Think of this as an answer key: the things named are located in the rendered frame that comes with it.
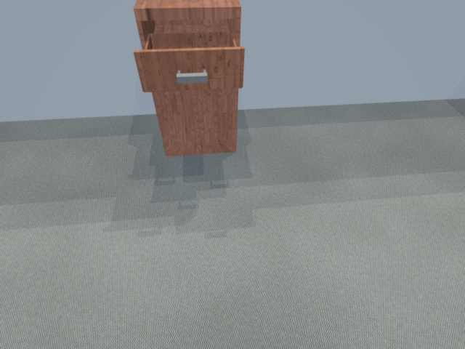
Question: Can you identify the drawer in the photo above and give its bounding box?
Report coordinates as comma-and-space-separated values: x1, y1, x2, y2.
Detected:
134, 31, 245, 92

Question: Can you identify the handle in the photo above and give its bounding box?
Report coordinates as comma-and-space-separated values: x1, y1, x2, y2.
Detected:
177, 69, 208, 84

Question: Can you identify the cabinet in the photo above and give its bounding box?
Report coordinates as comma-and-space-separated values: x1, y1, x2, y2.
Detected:
134, 0, 241, 156

